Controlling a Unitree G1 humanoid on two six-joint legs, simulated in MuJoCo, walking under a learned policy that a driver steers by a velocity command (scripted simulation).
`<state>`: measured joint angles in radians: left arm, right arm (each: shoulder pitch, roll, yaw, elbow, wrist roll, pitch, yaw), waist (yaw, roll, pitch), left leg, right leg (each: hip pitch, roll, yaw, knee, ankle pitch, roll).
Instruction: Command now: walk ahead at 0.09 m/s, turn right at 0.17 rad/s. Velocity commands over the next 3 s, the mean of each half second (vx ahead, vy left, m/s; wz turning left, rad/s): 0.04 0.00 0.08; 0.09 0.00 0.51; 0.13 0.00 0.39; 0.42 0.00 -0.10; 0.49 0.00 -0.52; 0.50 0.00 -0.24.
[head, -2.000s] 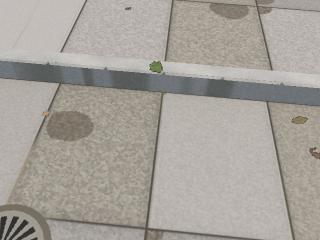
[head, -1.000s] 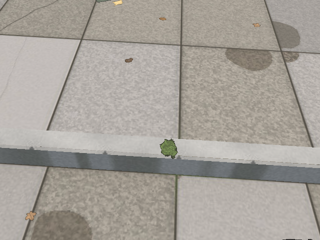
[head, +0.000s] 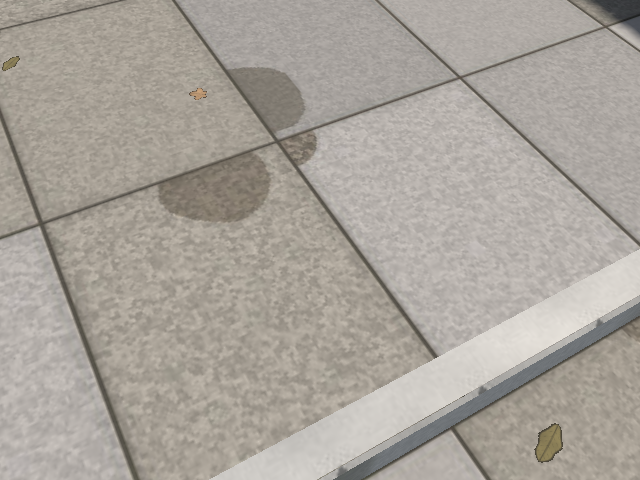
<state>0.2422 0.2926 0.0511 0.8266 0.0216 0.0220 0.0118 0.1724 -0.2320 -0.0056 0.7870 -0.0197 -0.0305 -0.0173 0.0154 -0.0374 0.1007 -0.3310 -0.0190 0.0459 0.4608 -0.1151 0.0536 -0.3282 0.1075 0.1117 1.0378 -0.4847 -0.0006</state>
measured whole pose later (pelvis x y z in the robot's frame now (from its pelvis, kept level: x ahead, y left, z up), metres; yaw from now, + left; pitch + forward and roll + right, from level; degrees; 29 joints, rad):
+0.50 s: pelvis +0.03 -0.01 +0.00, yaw +6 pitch +0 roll -1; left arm 0.18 0.27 0.05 0.88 -0.01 0.01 0.08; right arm 0.17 -0.30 -0.06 0.84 0.02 0.01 -0.01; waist 0.01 0.01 0.04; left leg -0.43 0.00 0.02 0.88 -0.48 -0.04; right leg -0.17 0.00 -0.07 0.51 -0.35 -0.02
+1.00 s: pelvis +0.06 +0.03 +0.00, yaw +23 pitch +1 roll -1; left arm 0.13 0.26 0.03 0.80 0.03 0.02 0.02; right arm 0.28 -0.28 -0.07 0.77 -0.04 0.03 0.01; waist -0.03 0.00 0.05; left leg -0.25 -0.13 -0.17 0.47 -0.23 0.07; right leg -0.40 0.03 0.02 0.77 -0.41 0.03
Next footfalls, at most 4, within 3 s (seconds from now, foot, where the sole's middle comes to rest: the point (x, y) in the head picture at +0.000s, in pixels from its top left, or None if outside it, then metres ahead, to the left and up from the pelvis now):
0.18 right None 0.04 -0.12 -0.77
0.62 left None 0.07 0.12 -0.77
1.08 right None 0.17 -0.03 -0.77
1.62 left None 0.09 0.15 -0.77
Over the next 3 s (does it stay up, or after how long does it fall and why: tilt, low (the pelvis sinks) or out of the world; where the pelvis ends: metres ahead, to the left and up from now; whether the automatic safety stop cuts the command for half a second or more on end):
stays up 0.81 0.32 0.14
